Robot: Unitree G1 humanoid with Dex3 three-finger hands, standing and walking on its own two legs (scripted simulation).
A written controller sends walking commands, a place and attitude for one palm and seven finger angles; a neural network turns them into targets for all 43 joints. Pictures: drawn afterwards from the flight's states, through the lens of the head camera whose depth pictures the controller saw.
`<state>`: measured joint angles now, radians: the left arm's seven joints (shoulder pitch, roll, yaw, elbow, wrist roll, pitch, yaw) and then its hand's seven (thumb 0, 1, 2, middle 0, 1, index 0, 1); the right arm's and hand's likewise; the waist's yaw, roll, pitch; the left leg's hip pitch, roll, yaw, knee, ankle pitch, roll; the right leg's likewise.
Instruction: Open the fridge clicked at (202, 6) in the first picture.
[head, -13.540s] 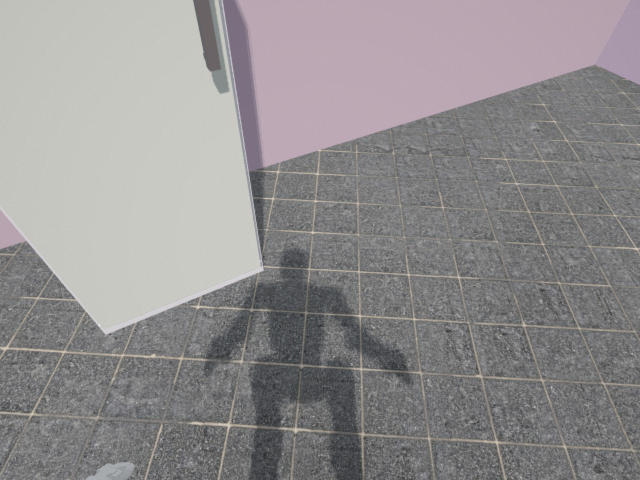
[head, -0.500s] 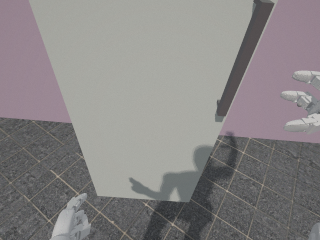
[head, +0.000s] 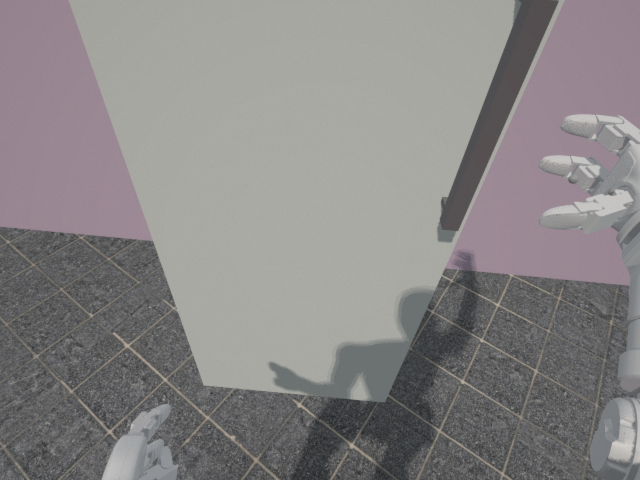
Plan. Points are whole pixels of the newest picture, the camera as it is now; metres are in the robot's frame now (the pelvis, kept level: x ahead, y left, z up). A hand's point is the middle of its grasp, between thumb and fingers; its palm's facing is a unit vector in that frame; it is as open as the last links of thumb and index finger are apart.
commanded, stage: move the hooked fingers beside the handle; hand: right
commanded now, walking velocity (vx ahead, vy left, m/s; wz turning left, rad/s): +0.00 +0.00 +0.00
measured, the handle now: (481, 127) +0.49 -0.16 +0.24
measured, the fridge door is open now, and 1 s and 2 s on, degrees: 0 0 0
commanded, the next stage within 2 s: feel for the door with the fingertips in 1.34 s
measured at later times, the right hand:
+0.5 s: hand (557, 172) +0.42 -0.24 +0.23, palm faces +0.08 +1.00 -0.01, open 14.0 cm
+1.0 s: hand (548, 168) +0.43 -0.23 +0.23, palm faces +0.07 +1.00 +0.00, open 14.0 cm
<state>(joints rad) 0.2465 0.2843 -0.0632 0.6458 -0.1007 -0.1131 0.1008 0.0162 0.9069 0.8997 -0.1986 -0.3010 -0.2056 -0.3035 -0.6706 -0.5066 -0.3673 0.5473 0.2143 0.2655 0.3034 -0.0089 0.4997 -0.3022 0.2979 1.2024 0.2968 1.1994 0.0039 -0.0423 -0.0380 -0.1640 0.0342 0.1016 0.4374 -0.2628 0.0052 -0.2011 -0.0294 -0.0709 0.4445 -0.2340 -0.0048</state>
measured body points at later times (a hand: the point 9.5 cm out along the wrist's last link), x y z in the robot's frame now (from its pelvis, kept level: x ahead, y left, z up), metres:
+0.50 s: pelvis +0.00 +0.00 +0.00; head -0.01 +0.02 +0.45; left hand +0.11 +0.26 -0.10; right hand +0.41 -0.29 +0.23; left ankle -0.02 +0.11 -0.74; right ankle +0.00 -0.12 -0.74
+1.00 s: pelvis +0.00 +0.00 +0.00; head -0.01 +0.01 +0.45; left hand +0.13 +0.25 -0.10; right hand +0.42 -0.28 +0.23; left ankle -0.02 +0.11 -0.74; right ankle +0.00 -0.12 -0.74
